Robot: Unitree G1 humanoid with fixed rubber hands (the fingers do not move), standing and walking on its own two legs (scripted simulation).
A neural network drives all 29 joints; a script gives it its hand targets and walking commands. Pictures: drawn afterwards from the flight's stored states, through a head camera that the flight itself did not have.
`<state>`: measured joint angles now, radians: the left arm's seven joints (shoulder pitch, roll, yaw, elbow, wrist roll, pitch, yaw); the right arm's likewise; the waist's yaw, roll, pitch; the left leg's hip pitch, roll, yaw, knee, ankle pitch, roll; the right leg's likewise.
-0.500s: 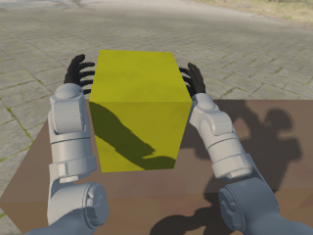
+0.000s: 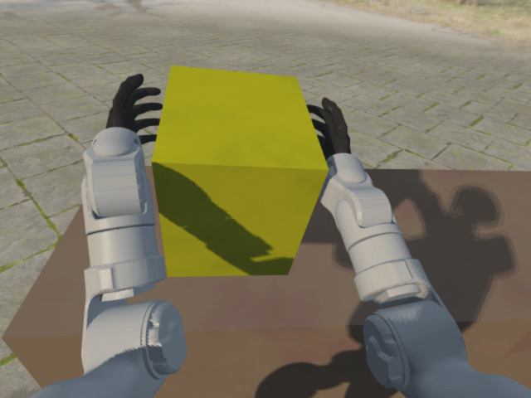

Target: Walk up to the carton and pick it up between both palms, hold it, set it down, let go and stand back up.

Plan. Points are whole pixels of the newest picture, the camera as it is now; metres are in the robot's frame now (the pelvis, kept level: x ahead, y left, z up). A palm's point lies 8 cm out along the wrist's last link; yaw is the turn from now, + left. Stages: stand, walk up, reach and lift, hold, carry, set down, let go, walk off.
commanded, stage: set down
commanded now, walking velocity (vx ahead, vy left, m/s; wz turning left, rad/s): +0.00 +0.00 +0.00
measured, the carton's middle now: (232, 176) +0.39 +0.02 +0.20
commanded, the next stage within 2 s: none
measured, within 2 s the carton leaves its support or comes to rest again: neither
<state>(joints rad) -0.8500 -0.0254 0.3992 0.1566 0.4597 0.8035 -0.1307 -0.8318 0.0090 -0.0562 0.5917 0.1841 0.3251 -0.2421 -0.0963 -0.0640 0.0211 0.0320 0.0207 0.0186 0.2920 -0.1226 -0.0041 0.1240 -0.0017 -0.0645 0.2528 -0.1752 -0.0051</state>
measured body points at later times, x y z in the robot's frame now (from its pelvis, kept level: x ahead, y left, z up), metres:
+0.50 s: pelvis +0.02 +0.01 +0.00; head +0.00 +0.05 +0.45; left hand +0.41 +0.15 +0.21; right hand +0.39 -0.13 +0.18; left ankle +0.04 +0.12 -0.75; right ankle +0.00 -0.11 -0.75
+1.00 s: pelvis +0.01 +0.02 +0.00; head +0.00 +0.06 +0.45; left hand +0.43 +0.16 +0.19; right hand +0.39 -0.12 +0.16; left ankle +0.04 +0.12 -0.75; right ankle +0.00 -0.11 -0.75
